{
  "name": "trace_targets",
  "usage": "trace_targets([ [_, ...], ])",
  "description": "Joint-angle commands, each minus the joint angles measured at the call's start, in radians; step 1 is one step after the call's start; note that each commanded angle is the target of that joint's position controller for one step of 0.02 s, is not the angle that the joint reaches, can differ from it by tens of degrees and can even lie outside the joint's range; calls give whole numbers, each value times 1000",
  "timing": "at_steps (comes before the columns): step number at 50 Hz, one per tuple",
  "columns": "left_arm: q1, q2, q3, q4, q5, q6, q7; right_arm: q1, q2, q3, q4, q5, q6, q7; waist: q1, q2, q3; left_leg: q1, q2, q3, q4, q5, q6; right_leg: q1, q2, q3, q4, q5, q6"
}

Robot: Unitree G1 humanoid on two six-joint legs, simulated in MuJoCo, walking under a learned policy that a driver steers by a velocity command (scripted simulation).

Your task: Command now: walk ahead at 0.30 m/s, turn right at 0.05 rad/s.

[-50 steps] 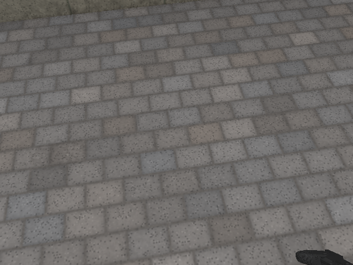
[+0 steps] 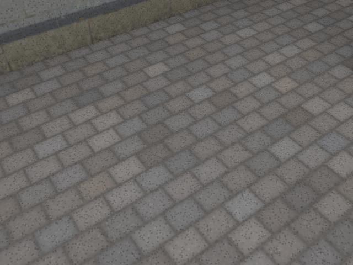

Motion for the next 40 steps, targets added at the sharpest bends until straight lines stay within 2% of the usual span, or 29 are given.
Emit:
trace_targets([
  [1,-106,80,26,-87,0,-45,-22,-11,-164,-44,-34,6,-36,2,0,137,134,24,246,-292,-302,-194,170,-195,-46,2,4,18,4],
  [4,-109,61,23,-82,-2,-49,-25,-10,-164,-50,-16,12,-46,9,-2,162,100,-30,196,-184,-253,-89,155,-27,-18,-51,-147,63,8],
  [6,-28,60,28,-49,-2,-52,-16,-22,-172,-57,-10,20,-42,12,43,129,89,-144,182,-148,-174,-81,142,172,7,-83,-283,167,6],
  [7,57,83,38,-18,2,-59,-6,-16,-156,-53,-8,19,-43,10,77,83,69,-241,158,-138,-88,-68,126,320,6,-51,-319,153,6],
  [8,192,141,56,15,10,-70,10,-51,-112,-38,-29,16,-49,11,143,-35,16,-363,97,-79,110,-77,93,481,-126,117,-398,38,-12],
  [9,302,271,85,23,14,-75,20,-84,-18,-11,-87,29,-56,16,182,-288,-37,-564,-40,44,437,-223,48,568,-397,544,-592,-332,-98],
  [10,288,256,84,35,13,-70,25,-106,-115,-36,-86,10,-48,10,157,-174,43,-615,-24,-64,611,-256,73,424,-462,660,-629,-398,-154],
  [11,191,198,67,12,9,-72,23,-100,-129,-42,-75,11,-48,19,96,-84,111,-623,23,-114,660,-163,90,355,-420,555,-620,-345,-140],
  [12,130,149,53,-2,2,-80,21,-77,-116,-40,-56,15,-50,30,63,-60,122,-592,45,-119,649,-83,87,310,-372,446,-633,-220,-109],
  [13,102,126,45,-8,0,-88,24,-66,-106,-41,-45,13,-49,36,44,-59,112,-568,60,-108,636,-27,76,303,-335,348,-647,-97,-83],
  [14,102,110,39,-4,-1,-96,29,-62,-104,-41,-35,1,-43,41,41,-61,97,-553,65,-92,644,17,62,306,-310,266,-647,36,-69],
  [15,114,107,37,4,-2,-103,31,-65,-94,-39,-31,-4,-37,46,40,-57,81,-552,62,-79,660,52,50,316,-293,201,-639,151,-62],
  [17,160,106,37,28,-8,-112,31,-113,-77,-37,-48,-3,-29,54,44,-50,79,-603,67,-66,671,107,33,340,-287,113,-626,321,-61],
  [20,198,95,33,52,-9,-113,30,-211,-65,-31,-86,-4,-21,62,54,-53,103,-671,68,-41,622,172,10,345,-284,20,-624,452,-65],
  [22,190,88,29,60,-8,-113,29,-279,-53,-22,-114,-6,-21,69,56,-58,123,-645,65,-3,508,232,2,314,-263,-48,-622,511,-61],
  [26,221,110,33,90,-12,-114,37,-398,-39,-6,-170,-9,-22,84,76,-58,146,-548,50,91,288,273,34,328,-277,-128,-604,628,-53],
  [27,227,116,34,98,-12,-111,39,-404,-42,-6,-176,-10,-22,83,73,-56,142,-524,37,110,253,256,52,356,-283,-146,-578,703,-47],
  [29,219,141,39,106,-12,-105,46,-364,-58,-13,-173,-12,-21,75,44,-72,96,-435,-16,150,221,190,96,416,-292,-184,-460,1023,-33],
  [30,211,157,43,107,-10,-98,51,-311,-72,-20,-161,-14,-21,69,17,-86,54,-373,-49,165,221,138,121,441,-297,-199,-360,1172,-29],
  [31,202,173,49,105,-5,-87,54,-217,-93,-32,-136,-14,-24,63,-25,-92,-5,-272,-83,166,210,88,148,439,-302,-207,-208,1242,-30],
  [32,195,186,53,99,-7,-78,53,-83,-122,-49,-96,-19,-32,56,-83,-78,-84,-92,-107,142,152,87,177,369,-296,-211,-6,1148,-21],
  [33,187,176,51,78,-6,-77,47,61,-191,-77,-57,-29,-35,39,-145,-4,-166,139,-4,-21,92,-14,224,176,-261,-221,283,851,3],
  [34,241,43,26,14,-15,-82,22,19,-299,-102,-77,-26,-30,26,-44,236,-242,435,306,-571,35,-58,372,-275,-62,-169,662,-113,61],
  [35,113,131,43,-25,-13,-96,16,51,-297,-106,-87,8,-18,26,-106,106,-293,441,339,-793,-113,-93,403,-393,-23,56,760,-96,55],
  [36,39,129,40,-52,-22,-109,13,-14,-263,-97,-76,12,-16,17,-74,62,-131,320,319,-626,-144,-34,365,-457,-89,75,709,33,46],
  [37,45,125,35,-47,-20,-120,15,-55,-209,-84,-75,17,-20,14,-31,0,-39,169,284,-521,-161,100,326,-406,-128,63,607,103,46],
  [38,51,119,36,-38,-9,-113,18,-94,-180,-76,-78,17,-29,11,9,-28,3,64,228,-437,-168,221,290,-342,-152,67,537,116,54],
  [39,79,113,34,-36,9,-94,18,-117,-156,-67,-81,23,-37,8,43,-19,5,-7,187,-373,-180,308,276,-276,-161,70,496,112,70],
  [40,92,106,33,-35,18,-74,15,-115,-149,-63,-81,25,-47,10,56,-9,-5,-41,166,-337,-185,369,274,-240,-166,69,463,102,84],
])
